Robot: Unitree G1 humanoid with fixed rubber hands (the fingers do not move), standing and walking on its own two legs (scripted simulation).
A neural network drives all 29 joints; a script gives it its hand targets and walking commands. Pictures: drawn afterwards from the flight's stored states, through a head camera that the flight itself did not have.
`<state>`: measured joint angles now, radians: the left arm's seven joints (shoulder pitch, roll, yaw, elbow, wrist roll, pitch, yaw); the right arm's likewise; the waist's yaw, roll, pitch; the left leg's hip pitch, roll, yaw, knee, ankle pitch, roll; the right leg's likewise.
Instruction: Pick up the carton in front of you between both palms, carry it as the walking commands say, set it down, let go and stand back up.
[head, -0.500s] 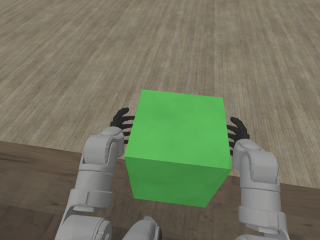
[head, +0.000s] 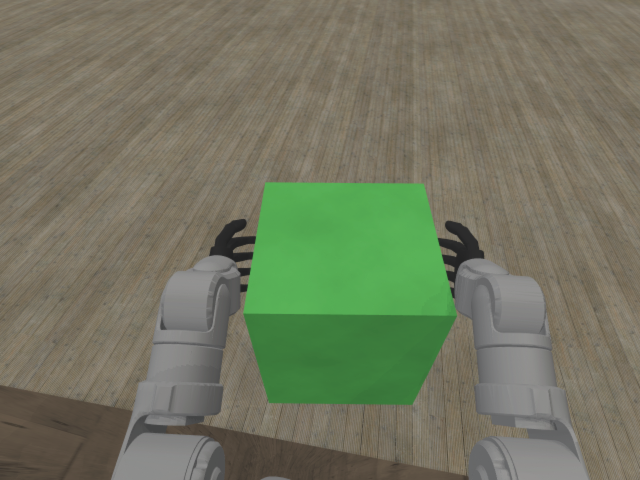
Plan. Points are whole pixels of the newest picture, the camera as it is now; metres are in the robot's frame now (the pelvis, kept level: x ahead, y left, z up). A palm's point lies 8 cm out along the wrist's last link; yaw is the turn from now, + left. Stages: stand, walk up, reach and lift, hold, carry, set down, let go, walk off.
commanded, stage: carry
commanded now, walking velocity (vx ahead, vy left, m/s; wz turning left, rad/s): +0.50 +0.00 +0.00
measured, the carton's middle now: (342, 299) +0.36 +0.03 +0.04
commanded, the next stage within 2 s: none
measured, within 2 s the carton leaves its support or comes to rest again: neither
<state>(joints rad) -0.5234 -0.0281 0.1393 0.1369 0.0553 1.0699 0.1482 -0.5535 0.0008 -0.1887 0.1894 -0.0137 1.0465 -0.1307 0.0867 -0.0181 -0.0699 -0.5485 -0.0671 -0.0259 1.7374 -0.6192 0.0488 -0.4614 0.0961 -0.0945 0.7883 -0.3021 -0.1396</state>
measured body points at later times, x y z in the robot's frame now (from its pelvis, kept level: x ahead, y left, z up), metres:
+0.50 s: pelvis +0.40 +0.03 -0.17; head +0.42 +0.03 +0.28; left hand +0.76 +0.15 -0.11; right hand +0.73 -0.15 -0.11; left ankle +0.35 +0.08 -0.85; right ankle +0.46 -0.10 -0.81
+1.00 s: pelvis +0.80 +0.01 -0.28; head +0.87 +0.02 +0.16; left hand +1.13 +0.21 -0.24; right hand +1.16 -0.10 -0.25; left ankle +0.94 +0.15 -0.95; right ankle +0.74 -0.07 -1.00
